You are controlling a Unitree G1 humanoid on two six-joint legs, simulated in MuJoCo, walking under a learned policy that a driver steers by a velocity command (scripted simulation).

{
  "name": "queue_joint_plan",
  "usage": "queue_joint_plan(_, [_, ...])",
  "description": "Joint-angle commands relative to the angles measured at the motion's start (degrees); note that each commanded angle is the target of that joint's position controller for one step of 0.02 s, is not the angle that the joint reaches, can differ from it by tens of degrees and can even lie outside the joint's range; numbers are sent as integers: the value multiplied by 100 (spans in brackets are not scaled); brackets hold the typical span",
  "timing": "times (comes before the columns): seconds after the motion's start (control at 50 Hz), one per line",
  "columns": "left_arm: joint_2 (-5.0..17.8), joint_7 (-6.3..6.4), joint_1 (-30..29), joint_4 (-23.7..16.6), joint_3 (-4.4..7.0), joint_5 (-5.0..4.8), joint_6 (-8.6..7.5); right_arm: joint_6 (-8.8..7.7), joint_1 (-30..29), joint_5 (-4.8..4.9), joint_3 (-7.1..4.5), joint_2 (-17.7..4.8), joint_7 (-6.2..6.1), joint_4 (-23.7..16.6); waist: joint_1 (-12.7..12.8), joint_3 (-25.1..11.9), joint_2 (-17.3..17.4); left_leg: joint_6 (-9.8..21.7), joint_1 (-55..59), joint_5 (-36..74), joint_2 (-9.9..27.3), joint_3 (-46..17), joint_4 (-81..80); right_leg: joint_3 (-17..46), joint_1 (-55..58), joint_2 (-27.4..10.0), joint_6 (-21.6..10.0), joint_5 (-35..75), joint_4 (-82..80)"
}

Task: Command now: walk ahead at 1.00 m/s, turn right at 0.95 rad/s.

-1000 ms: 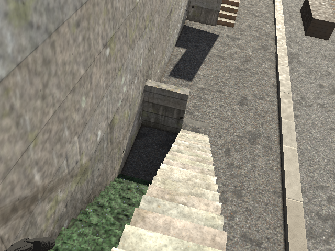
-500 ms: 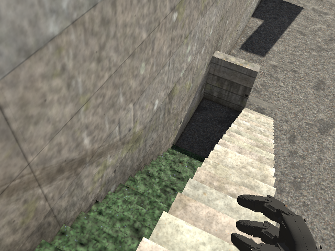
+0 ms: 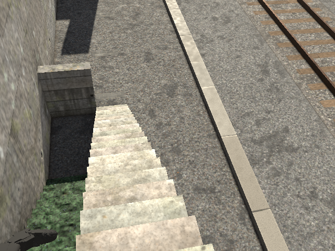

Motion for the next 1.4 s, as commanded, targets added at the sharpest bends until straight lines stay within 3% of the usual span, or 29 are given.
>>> queue_joint_plan(0.02, [52, 107, 715, -225, 128, -122, -134, 2, -404, -168, -463, -1580, -46, -189, 476, -411, 1718, 1356, -1177, 222, 2135, -2693, -2339, 649, 828, -495, 110, 1113, -292])
queue_joint_plan(0.08, [-40, 220, -1191, -721, 149, -221, -259, -201, 396, -96, -307, -636, -73, 121, -546, 540, 464, 756, 1072, -1366, 1634, -1798, -718, 829, -2442, -308, -352, 1599, -1402])
queue_joint_plan(0.14, [-138, 165, -1480, -1156, 147, -219, -566, -373, 506, -198, -384, -832, -29, 118, -557, 450, 850, 469, 569, -957, 1798, -1551, -254, 532, -2302, -452, -492, 2229, -1783])
queue_joint_plan(0.2, [261, -20, 52, -367, 427, -375, -608, -254, 541, -164, -150, -556, -48, 62, -262, 353, 528, 202, -1469, -1404, 1444, -226, -123, 137, 1381, -266, -381, 4207, -3600])
queue_joint_plan(0.24, [156, 12, 1567, 103, 610, -443, -585, 138, 633, -83, -44, -696, -112, 180, 232, -331, 1460, 307, -1549, -228, 1307, 475, 882, 257, 3857, -293, -273, 4004, -4371])
queue_joint_plan(0.28, [227, 34, 2683, 499, 767, -176, -570, 309, 971, 323, 182, -625, -336, 206, 656, -179, 1509, 442, -1391, 850, 1084, 858, 2975, 313, 5115, -493, -175, 3763, -5884])
queue_joint_plan(0.3, [336, 52, 2820, 348, 732, 60, -615, 376, 1393, 225, 229, -668, -555, 352, 744, 153, 853, 474, -1846, 774, 681, 686, 4778, 602, 5460, -410, -82, 3476, -6055])
queue_joint_plan(0.32, [598, -142, 3174, 374, 458, 6, -681, 423, 2463, 142, 105, -247, -692, 396, 218, -487, -1722, 444, -3851, -3217, -371, -101, 8393, 1013, 6849, -1387, 176, 8642, -3465])
queue_joint_plan(0.34, [1050, -11, 3178, 718, 460, 43, -727, 257, 1935, -589, -159, -666, -971, 213, 517, -1551, -2918, 439, -3835, -2413, -425, -799, 7858, 652, 6923, -1552, 29, 8985, -2869])
queue_joint_plan(0.38, [464, -128, 2668, 695, 272, 407, -937, 268, 831, -557, -380, -966, -1260, -4, 424, -1495, -1384, 553, -3239, 515, -757, -1342, 6205, 1049, 4384, -1824, 91, 4242, -3935])
queue_joint_plan(0.44, [-140, 6, 1719, 845, -48, 394, -1122, 516, 613, -547, 40, 296, -1053, -148, -281, -546, -714, 280, -3666, 2089, -456, -1069, 5157, 1944, 2499, -2299, -437, 3129, -4624])
queue_joint_plan(0.5, [-82, 72, 1732, 1048, -87, 383, -1157, 558, 27, -732, 84, 506, -948, -183, -212, -205, -117, 194, -4009, 2856, -235, -1162, 4466, 2097, 2195, -2382, -656, 2625, -4659])
queue_joint_plan(0.56, [-283, -8, 2296, 1535, -96, 275, -1258, 473, 279, -965, -79, 283, -972, 44, -295, -319, -98, 598, -4028, 4139, -186, -1244, 3333, 1526, 2789, -2055, -335, 2778, -4224])
queue_joint_plan(0.68, [-332, -11, 1897, 1567, -233, 352, -1187, 442, -1294, -627, -13, 363, -710, -568, 54, 336, 269, 816, -3182, 6084, 177, -487, 1764, 609, 1963, -2055, -168, -308, -4350])
queue_joint_plan(0.8, [-363, 88, 2929, 1855, -51, 671, -945, 173, -2282, -499, -80, 352, -466, -967, 849, 808, 55, 963, -3513, 5418, 510, 32, 200, 10, 3465, -2208, -176, 253, -4027])
queue_joint_plan(0.88, [-252, 107, 2621, 1740, 40, 605, -776, 255, -2294, -401, -120, 94, -370, -905, 842, 1212, 268, 1120, -2535, 4436, 822, 560, -1321, -1125, 3396, -2204, -9, 941, -3680])
queue_joint_plan(0.9, [309, 144, 1955, 1800, 190, 736, -744, 463, -1460, -334, -356, -15, -475, -568, 266, 615, -565, 1045, -679, 4709, 549, 1003, 739, -1075, 2518, -2376, 13, 1239, -3070])
queue_joint_plan(0.92, [110, 115, 1657, 1725, 116, 810, -649, 633, -674, -335, -362, -191, -516, -251, -36, 572, -510, 1165, -629, 4383, 796, 608, -346, -1366, 2766, -2136, 206, 1401, -2509])
queue_joint_plan(0.96, [113, 108, 2371, 2026, 153, 648, -584, 653, 509, -619, -518, -416, -677, 256, -400, -56, 391, 1065, 1320, 3532, -39, 1211, -1788, -1583, 2988, -1737, 59, 2517, -159])
queue_joint_plan(0.98, [145, 147, 2281, 2004, 200, 596, -578, 598, 1106, -660, -569, -501, -712, 490, -814, -175, 1027, 1375, 2540, 3508, 39, 378, -2213, -1564, 1695, -1215, 119, 59, 2130])
queue_joint_plan(1.0, [-172, 106, 1919, 1631, 151, 691, -566, 436, 1238, -495, -537, -973, -677, 604, -665, 45, 2192, 1473, 3556, 7592, 429, 93, -219, -1492, -798, -384, 312, -3337, 4104])
queue_joint_plan(1.02, [328, 175, 1590, 1038, 299, -344, -476, 323, 1687, 348, -506, -1117, -591, 236, -532, -579, 1834, 1245, 4261, 10406, 573, -725, -706, -900, -1617, -473, 393, -3989, 3722])
queue_joint_plan(1.08, [216, 26, 1875, 590, 216, 72, -262, 457, 457, -13, -424, -1044, -482, -308, 368, -1194, 622, 1608, 2495, 5666, 905, -2043, -1181, -647, -1142, -869, 303, -2474, 2333])
queue_joint_plan(1.12, [359, 9, 1896, 706, 301, -57, -216, 218, 330, 82, -114, -206, -321, -323, 536, -245, 569, 1695, 460, 6163, 1119, -2199, -1015, -73, -963, -798, 258, -887, 828])
queue_joint_plan(1.14, [118, 87, 1876, 593, 254, -40, -148, 185, 82, -78, -198, -474, -314, -366, 686, -471, 1105, 2050, 61, 5607, 1249, -3009, -917, 107, -665, -712, 461, -641, 406])
queue_joint_plan(1.2, [927, 390, 1653, 900, 521, -76, -203, 119, -62, -42, -199, -489, -374, -502, 420, -998, 777, 1035, 387, 5985, 501, -2525, -132, 563, -218, -387, 35, 1072, -899])
queue_joint_plan(1.26, [592, 378, 450, 656, 498, 84, -218, 240, 342, 21, -144, -428, -679, -606, 52, -706, 689, 691, 777, 6226, 32, -2480, 369, 72, -450, 262, -216, 2365, -2136])
queue_joint_plan(1.34, [266, 69, 1327, 1470, 493, -206, -159, 394, 511, -152, 136, 226, -1053, -628, 231, -358, 785, 274, -510, 4895, -291, -1999, 294, -135, 1416, 445, 101, 3051, -2805])
queue_joint_plan(1.4, [242, -63, 1827, 1926, 525, -106, 67, 349, 360, -174, 266, 319, -1192, -681, 244, 296, 901, 226, -681, 4160, -22, -1473, 873, 419, 1540, 808, -134, 3271, -3315])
